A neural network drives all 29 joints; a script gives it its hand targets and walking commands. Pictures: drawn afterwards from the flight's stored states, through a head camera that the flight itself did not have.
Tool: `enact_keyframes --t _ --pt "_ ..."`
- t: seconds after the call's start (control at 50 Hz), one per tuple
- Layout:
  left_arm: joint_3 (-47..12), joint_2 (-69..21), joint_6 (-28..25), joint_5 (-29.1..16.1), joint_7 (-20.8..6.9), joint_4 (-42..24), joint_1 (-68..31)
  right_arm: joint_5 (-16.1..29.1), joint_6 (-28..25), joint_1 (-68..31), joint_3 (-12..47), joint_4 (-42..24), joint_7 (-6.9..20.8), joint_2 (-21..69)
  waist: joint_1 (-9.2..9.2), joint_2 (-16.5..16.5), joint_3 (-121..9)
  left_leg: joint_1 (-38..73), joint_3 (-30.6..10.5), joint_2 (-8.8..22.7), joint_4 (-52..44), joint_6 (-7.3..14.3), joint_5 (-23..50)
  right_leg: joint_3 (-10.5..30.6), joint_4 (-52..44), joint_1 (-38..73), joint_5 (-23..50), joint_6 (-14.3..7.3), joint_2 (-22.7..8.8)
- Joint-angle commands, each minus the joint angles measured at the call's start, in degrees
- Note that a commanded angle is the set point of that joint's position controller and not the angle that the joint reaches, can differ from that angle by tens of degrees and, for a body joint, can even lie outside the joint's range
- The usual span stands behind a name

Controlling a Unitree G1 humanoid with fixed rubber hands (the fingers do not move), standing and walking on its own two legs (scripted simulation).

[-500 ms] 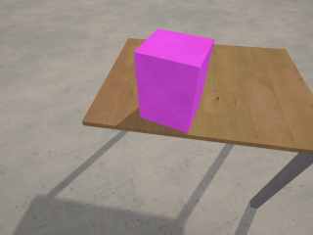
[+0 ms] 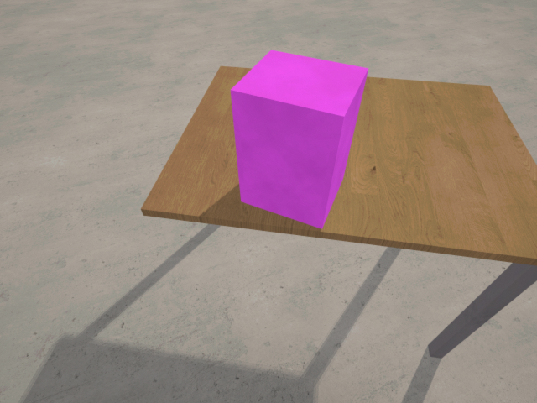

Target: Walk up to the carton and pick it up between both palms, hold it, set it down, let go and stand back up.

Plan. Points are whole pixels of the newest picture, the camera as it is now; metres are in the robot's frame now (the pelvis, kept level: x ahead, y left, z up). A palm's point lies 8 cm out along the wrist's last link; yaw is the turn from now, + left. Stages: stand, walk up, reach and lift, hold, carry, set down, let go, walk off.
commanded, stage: stand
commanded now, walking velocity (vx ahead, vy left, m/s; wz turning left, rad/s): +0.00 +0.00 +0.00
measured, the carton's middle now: (297, 142) +0.60 -0.04 +0.05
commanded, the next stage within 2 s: walk up in 0.42 s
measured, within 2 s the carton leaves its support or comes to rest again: neither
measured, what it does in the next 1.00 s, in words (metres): shifts its weight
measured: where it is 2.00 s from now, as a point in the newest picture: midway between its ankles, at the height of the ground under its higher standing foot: (269, 398)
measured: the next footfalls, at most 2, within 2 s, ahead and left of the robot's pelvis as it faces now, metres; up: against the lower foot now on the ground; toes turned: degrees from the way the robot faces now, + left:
left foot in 1.36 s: +0.29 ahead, +0.10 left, +0.00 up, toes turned +1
right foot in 1.76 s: +0.38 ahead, -0.10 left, +0.00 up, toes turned -4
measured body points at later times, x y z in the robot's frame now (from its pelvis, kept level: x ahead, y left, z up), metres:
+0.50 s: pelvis +0.00 +0.00 +0.00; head +0.01 +0.01 +0.45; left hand +0.06 +0.27 -0.14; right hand +0.09 -0.24 -0.13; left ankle +0.01 +0.10 -0.74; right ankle +0.01 -0.14 -0.74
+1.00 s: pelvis +0.05 -0.05 -0.01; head +0.06 -0.08 +0.44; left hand +0.09 +0.26 -0.12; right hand +0.14 -0.30 -0.16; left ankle +0.03 +0.07 -0.70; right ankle +0.04 -0.15 -0.74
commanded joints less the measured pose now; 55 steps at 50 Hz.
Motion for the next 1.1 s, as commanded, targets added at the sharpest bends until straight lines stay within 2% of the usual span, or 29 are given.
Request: enact_keyframes --t 0.0,0.1,0.12,0.24,0.34,0.38,0.42,0.44,0.46,0.56,0.58,0.6,0.62,0.64,0.66,0.7,0.76,0.78,0.82,0.84,0.86,0.88,0.9,0.92,0.94,0.96,0.98,1.02,1.08 --pt "3.59 14.10 -0.66 0.73 0.43 -2.98 -3.96 -0.74 -1.47 -6.50 -4.22 -0.04 -0.75 -17.48 0.76 0.83 0.71 -1.62 -8.49 6.94 -15.24 0.38 6.14 3.82 -5.48 2.67 5.29 -2.92 -5.22" --pt "3.58 14.87 -0.72 0.71 0.31 -2.14 -3.19 -1.21 -1.79 -4.16 -4.23 -0.16 -1.00 -17.25 0.11 2.95 2.67 0.04 -7.63 6.99 -14.60 0.40 9.44 4.90 -6.27 1.63 8.49 -2.75 -5.39" --pt "4.07 15.83 -0.87 0.62 0.04 -3.03 -4.52 -0.68 -1.67 -3.40 -4.44 0.18 -1.19 -17.75 -0.24 -0.93 1.19 -1.41 -8.26 7.20 -14.94 0.54 8.78 4.10 -5.46 2.93 7.58 -2.76 -4.88" --pt "3.43 13.99 -1.15 0.44 0.11 -2.92 -3.04 -1.17 -2.33 -3.85 -4.40 -0.08 -0.47 -18.56 0.73 3.56 -0.69 1.10 -7.44 6.66 -14.49 0.36 9.09 4.55 -6.55 3.20 6.27 -3.05 -5.36" --pt "3.69 14.64 -0.76 0.58 0.57 -2.87 -4.84 -1.11 -1.37 -4.34 -4.79 0.30 -1.28 -19.09 0.08 0.04 2.18 -0.82 -8.00 6.51 -15.30 0.16 7.81 4.40 -5.92 2.45 6.99 -3.13 -5.25" --pt "3.53 14.37 -0.77 0.60 0.22 -2.67 -5.21 -1.37 -1.62 -4.82 -4.84 0.48 -1.06 -19.03 0.09 3.39 1.86 -0.94 -8.14 6.96 -15.66 0.10 5.34 4.25 -6.18 2.40 6.59 -2.52 -4.60" --pt "3.76 13.58 -0.39 0.17 -0.06 -3.08 -3.71 -0.93 -1.59 -5.78 -4.79 0.55 -0.96 -18.72 0.70 0.21 3.09 -1.67 -9.47 7.58 -16.62 0.48 3.29 3.89 -6.01 1.61 5.14 -2.88 -4.64" --pt "3.52 14.71 -0.52 0.55 0.16 -2.24 -2.89 -1.32 -1.47 -4.35 -4.48 0.38 -0.92 -19.31 0.44 2.70 1.71 -0.70 -8.94 7.68 -16.36 0.24 3.08 4.36 -6.59 2.65 6.59 -2.55 -4.96" --pt "3.84 14.67 -0.91 0.49 0.43 -2.76 -3.90 -1.17 -1.30 -4.69 -4.19 0.40 -0.85 -17.65 0.48 -0.77 3.63 -2.45 -9.08 7.83 -16.49 0.72 4.71 4.32 -5.72 2.67 5.70 -2.71 -4.98" --pt "3.74 15.57 -1.15 0.49 0.05 -2.31 -2.60 -1.08 -1.71 -3.50 -4.43 0.43 -0.63 -19.15 0.58 1.23 1.68 -1.61 -7.94 7.50 -15.14 0.69 6.22 4.85 -6.76 2.55 6.43 -3.01 -5.23" --pt "3.21 14.38 -0.76 0.46 0.06 -2.58 -5.52 -1.22 -1.39 -4.24 -4.68 0.49 -0.62 -18.91 -0.78 2.67 1.69 -0.65 -7.64 6.94 -15.68 0.43 6.34 4.37 -6.34 2.85 6.98 -2.67 -5.12" --pt "4.99 18.05 -2.03 0.98 -0.45 -5.24 -0.16 -1.88 -1.42 -1.23 -7.43 -1.82 0.55 -22.31 -1.11 4.47 -4.30 3.04 -8.35 6.74 -14.28 3.28 -20.20 0.96 2.23 0.16 -13.28 -4.72 -0.84" --pt "5.49 18.03 -2.12 1.08 -0.74 -4.72 0.64 -2.55 -1.20 1.37 -7.96 -1.44 1.19 -22.83 -1.32 6.28 1.78 3.54 -14.95 9.69 -18.46 5.68 -32.54 -0.74 8.74 -9.86 -19.03 -4.72 1.33" --pt "5.71 17.61 -1.88 1.05 -1.20 -5.83 -0.16 -2.68 -1.07 1.55 -8.68 -1.99 1.31 -24.21 -2.55 12.87 5.08 2.13 -20.18 15.37 -24.72 8.20 -36.60 -3.08 19.89 -15.66 -14.65 -3.66 2.78" --pt "5.98 17.65 -1.56 1.64 -1.30 -7.01 -0.95 -3.22 -1.26 1.37 -9.11 -2.49 1.15 -25.19 -2.01 12.58 8.14 0.03 -24.69 19.48 -27.36 11.87 -36.33 -1.71 26.88 -18.74 -14.63 -2.93 0.18" --pt "6.11 18.97 -1.71 0.77 -1.64 -7.69 0.90 -3.07 -1.73 -0.29 -9.73 -3.72 1.02 -24.68 -0.16 10.68 12.29 -1.71 -23.33 19.26 -26.88 12.95 -31.88 1.83 29.24 -21.76 -13.87 -4.05 -2.40" --pt "6.26 17.16 -2.52 0.23 -2.19 -8.22 3.46 -3.02 -1.77 -4.82 -9.14 -4.63 1.43 -23.47 1.82 10.64 7.61 2.76 -14.68 15.91 -19.45 10.04 -16.24 1.23 12.94 -15.27 -17.01 -4.67 -4.96" --pt "6.29 17.55 -2.66 0.87 -2.15 -7.62 5.08 -2.69 -1.71 -3.32 -9.00 -5.08 1.98 -23.09 1.61 9.26 4.44 2.74 -10.89 14.41 -15.80 9.36 -12.22 -1.67 9.61 -11.22 -14.22 -4.23 -3.54" --pt "7.26 17.06 -3.06 0.72 -1.17 -4.59 13.38 -2.62 -0.64 -5.68 -8.58 -6.49 2.13 -21.72 5.47 6.53 1.49 -2.99 -3.61 7.91 -1.85 5.69 -3.75 -6.99 -1.61 5.20 -4.54 -4.03 1.71" --pt "7.98 18.65 -3.93 0.98 -0.38 -2.70 18.75 -2.44 -0.28 -6.72 -8.05 -7.68 1.89 -18.66 8.99 0.35 0.12 -9.65 1.97 3.95 17.41 4.05 7.23 -1.64 -8.13 15.34 -4.86 -3.79 0.32" --pt "8.83 23.00 -4.38 2.01 0.75 -2.92 20.53 -1.27 -0.41 -4.86 -6.09 -8.92 1.79 -14.35 8.54 -16.05 0.88 -25.55 2.83 -1.72 27.98 0.89 -12.43 18.38 -11.10 21.62 -4.40 -5.91 -10.87" --pt "8.85 25.97 -4.63 1.50 0.81 -3.12 17.96 -1.29 -0.11 -2.73 -6.58 -8.69 1.69 -16.42 5.72 -13.66 1.55 -31.08 -2.65 -2.30 32.11 0.21 -16.33 34.42 -13.84 19.63 -6.15 -10.54 -18.63" --pt "8.89 27.63 -4.49 0.69 1.01 -5.36 12.95 -1.27 0.53 -0.20 -6.53 -7.16 1.59 -18.47 3.64 -6.33 2.90 -27.61 -8.12 0.46 31.63 0.23 -15.94 38.70 -15.70 10.97 -17.47 -14.57 -22.58" --pt "8.13 25.99 -4.59 0.68 0.78 -6.38 9.17 -1.15 0.25 -1.21 -6.94 -6.70 1.88 -20.34 2.67 -6.17 8.40 -26.78 -5.94 2.25 31.46 0.13 -13.21 38.04 -18.48 4.79 -21.70 -16.44 -21.86" --pt "7.80 25.07 -4.99 0.92 0.63 -6.75 7.63 -0.72 -0.15 -2.76 -7.16 -6.22 2.24 -21.01 2.21 -5.54 9.30 -26.13 -4.25 3.25 31.08 -1.07 -10.79 33.35 -16.57 4.89 -15.24 -17.21 -20.06" --pt "7.74 23.10 -5.37 0.37 0.73 -6.28 8.43 -1.20 0.04 -3.28 -7.49 -6.53 2.74 -20.77 1.78 -4.41 8.87 -26.21 -6.10 4.13 28.22 -1.14 -8.54 29.00 -15.17 6.51 -6.49 -13.65 -17.67" --pt "7.62 22.56 -5.72 0.47 0.98 -7.05 9.65 -1.40 0.26 -2.69 -7.63 -6.32 2.90 -20.11 1.56 -8.64 6.65 -25.55 -5.15 4.55 26.89 -1.79 -7.42 24.84 -12.26 8.54 4.95 -13.51 -16.59" --pt "7.22 22.52 -5.67 0.07 0.93 -7.38 13.48 -1.45 0.16 -5.08 -7.63 -6.92 2.59 -20.53 3.28 -6.57 1.60 -23.55 -2.61 4.67 22.51 -1.67 -7.62 20.20 -8.78 13.22 17.63 -13.65 -15.46" --pt "7.07 22.52 -5.32 0.55 1.46 -7.54 14.95 -1.53 0.56 -8.77 -7.33 -9.48 3.46 -19.00 4.72 -11.62 1.79 -25.44 -2.34 4.74 17.96 -1.68 -8.39 16.01 -5.00 15.25 28.84 -14.97 -15.18"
